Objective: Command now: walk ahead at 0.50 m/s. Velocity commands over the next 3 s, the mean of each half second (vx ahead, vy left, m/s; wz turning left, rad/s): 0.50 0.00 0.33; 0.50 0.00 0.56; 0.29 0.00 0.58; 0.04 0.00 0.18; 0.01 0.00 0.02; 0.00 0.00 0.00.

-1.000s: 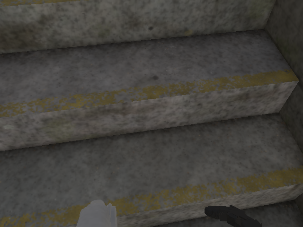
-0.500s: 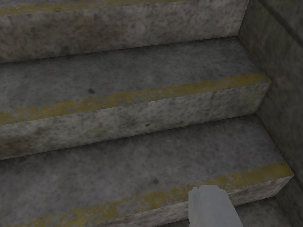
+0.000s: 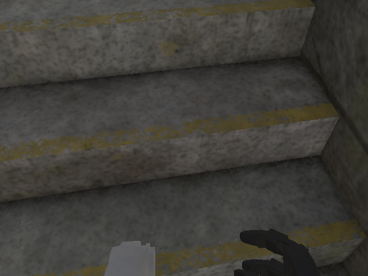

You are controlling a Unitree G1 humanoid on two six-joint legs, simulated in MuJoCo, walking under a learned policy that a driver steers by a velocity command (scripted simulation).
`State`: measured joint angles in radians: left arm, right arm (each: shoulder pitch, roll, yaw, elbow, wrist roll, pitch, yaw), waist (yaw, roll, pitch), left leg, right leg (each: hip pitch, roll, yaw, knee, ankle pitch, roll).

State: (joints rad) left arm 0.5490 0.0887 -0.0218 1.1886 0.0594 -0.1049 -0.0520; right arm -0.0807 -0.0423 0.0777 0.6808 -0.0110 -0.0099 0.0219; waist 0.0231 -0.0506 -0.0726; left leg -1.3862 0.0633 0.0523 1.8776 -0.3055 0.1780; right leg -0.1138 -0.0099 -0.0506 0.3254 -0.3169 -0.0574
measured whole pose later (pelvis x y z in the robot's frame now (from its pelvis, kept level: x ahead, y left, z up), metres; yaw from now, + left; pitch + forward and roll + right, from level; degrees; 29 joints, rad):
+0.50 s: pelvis +0.31 +0.03 +0.18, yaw +9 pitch +9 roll -3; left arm -0.11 0.10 -0.09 0.76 0.06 0.04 -0.06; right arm 0.62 -0.04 0.06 1.20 -0.07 -0.10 0.11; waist -0.08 0.03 -0.17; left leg -0.15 -0.03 -0.15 0.36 -0.35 0.07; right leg -1.36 -0.08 -0.10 1.64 -0.24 -0.17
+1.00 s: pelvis +0.58 +0.09 +0.35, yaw +26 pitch +6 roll -1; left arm 0.56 0.08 -0.05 1.21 0.14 -0.10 -0.10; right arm -0.11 -0.12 0.07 0.78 -0.01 0.05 0.08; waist 0.06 -0.01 -0.14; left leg -1.44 0.13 0.03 1.82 -0.21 0.27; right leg -0.01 -0.07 -0.33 0.23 -0.32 0.01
